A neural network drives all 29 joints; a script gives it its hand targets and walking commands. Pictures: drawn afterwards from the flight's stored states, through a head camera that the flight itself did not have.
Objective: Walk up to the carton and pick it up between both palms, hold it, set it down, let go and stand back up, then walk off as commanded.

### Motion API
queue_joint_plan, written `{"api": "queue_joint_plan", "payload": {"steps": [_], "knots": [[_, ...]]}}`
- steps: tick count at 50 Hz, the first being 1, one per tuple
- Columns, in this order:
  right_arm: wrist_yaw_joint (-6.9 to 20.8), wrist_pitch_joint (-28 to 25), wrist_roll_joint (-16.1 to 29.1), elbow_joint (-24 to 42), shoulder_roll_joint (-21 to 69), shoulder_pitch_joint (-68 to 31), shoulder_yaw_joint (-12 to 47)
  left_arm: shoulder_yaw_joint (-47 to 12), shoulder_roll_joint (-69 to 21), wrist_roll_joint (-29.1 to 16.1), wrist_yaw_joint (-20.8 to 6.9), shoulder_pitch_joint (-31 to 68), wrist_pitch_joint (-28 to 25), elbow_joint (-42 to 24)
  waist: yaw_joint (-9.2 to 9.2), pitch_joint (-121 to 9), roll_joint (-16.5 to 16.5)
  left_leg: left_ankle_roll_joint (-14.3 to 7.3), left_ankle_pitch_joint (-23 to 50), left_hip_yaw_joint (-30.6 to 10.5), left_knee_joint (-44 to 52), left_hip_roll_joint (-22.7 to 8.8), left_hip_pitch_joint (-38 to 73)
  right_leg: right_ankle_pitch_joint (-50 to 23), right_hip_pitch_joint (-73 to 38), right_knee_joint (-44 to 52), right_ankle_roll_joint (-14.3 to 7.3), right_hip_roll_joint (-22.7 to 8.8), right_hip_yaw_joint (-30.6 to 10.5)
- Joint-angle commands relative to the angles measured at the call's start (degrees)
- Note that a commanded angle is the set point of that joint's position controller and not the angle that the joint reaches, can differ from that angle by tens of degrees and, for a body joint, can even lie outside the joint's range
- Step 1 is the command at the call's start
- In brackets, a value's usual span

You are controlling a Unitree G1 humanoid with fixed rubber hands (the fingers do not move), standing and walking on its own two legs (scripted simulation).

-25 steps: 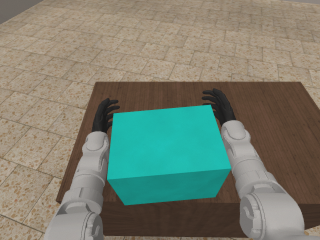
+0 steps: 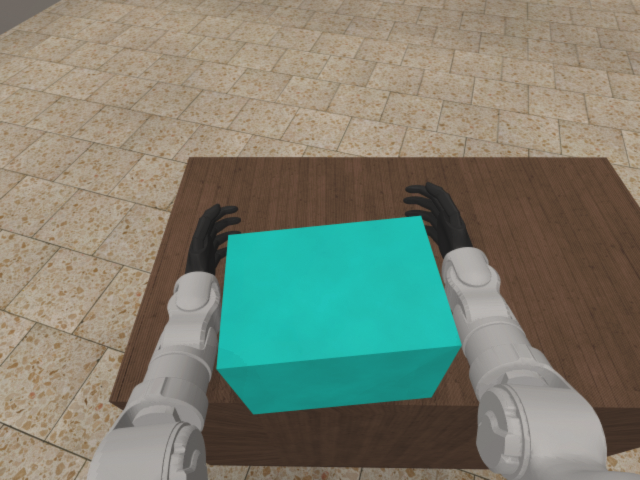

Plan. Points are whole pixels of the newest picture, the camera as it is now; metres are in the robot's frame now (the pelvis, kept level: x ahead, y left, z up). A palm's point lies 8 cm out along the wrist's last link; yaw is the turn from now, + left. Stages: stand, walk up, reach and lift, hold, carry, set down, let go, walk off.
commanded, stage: set down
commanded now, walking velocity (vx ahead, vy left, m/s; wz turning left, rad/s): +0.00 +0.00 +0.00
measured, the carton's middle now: (333, 319) +0.33 +0.00 +0.00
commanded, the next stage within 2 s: none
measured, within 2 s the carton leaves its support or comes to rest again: rests again in 0.64 s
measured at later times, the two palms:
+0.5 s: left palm (206, 274) +0.38 +0.18 +0.02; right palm (445, 249) +0.41 -0.15 +0.04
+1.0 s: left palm (209, 276) +0.38 +0.17 +0.01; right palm (442, 253) +0.42 -0.15 +0.03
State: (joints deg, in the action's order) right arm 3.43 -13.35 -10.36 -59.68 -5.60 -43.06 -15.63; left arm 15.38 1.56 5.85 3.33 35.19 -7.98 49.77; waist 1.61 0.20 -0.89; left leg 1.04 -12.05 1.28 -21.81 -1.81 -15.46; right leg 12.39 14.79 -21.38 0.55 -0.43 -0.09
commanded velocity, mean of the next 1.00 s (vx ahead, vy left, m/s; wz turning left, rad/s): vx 0.00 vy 0.00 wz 0.00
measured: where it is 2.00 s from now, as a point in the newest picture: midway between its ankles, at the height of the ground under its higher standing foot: outside the picture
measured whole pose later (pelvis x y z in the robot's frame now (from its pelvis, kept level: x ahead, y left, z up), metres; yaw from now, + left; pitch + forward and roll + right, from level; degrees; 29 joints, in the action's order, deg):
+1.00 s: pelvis +0.01 +0.00 +0.00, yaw +0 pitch +10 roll +0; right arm 3.2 -23.6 -16.2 -65.4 -4.6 -43.1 -20.9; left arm 18.2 1.1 7.6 3.5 35.2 -21.2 57.2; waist 1.6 -0.2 -0.9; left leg 1.0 -12.1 1.3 -21.8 -1.8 -20.0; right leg 12.5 19.3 -21.4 0.6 -0.4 0.0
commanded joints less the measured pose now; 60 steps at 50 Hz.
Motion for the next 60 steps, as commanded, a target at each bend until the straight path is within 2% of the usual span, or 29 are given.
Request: {"api": "queue_joint_plan", "payload": {"steps": [1,20,33,38,54,60], "knots": [[4.45,-3.84,-4.04,2.76,32.93,-25.02,7.46,-6.2,-28.59,8.66,-5.05,30.3,-4.27,0.59,4.72,-31.28,2.66,1.75,27.35,5.57,1.14,1.13,2.73,-22.48,-8.45,2.7,0.16,2.36,3.11],[3.79,-7.4,-7.53,-0.64,33.78,-23.22,4.8,-3.54,-27.77,10.38,-4.62,28.5,-9.12,4.32,4.41,-31.96,2.98,1.41,27.71,5.74,0.41,1.21,-0.29,-23.1,-7.05,2.13,0.06,2.08,3.19],[3.01,-11.27,-9.34,-3.07,34.56,-21.94,5.25,-3.7,-28.25,10.52,-4.2,26.23,-13.78,6.95,3.65,-36.25,2.67,1.55,31.39,5.64,-1.43,1.25,-2.7,-28.76,-6.36,0.47,0.13,2.07,3.47],[2.7,-11.99,-9.8,-4.95,34.37,-21.18,5.19,-2.6,-27.78,11.1,-4.62,24.16,-14.54,9.6,3.54,-34.12,3.22,1.24,31.29,5.67,-1.53,1.44,-4.74,-30.78,-6.89,-0.13,0.43,1.88,3.35],[2.67,-12.38,-11.15,-7.18,32.89,-19.39,3.11,0.37,-25.7,12.55,-4.96,21.63,-15.15,12.47,3.17,-28.6,4.27,0.41,25.72,5.64,-0.77,1.61,-8.06,-25.76,-4.99,0.07,0.54,1.48,3.52],[1.53,-12.65,-9.78,-7.97,26.63,-18.15,2.9,1.41,-19.97,11.73,-3.77,19.81,-15.61,13.51,3.21,-28.1,4.51,0.35,24.81,5.79,-1.21,1.6,-9.16,-25.52,-4.77,-0.66,0.62,1.35,3.31]]}}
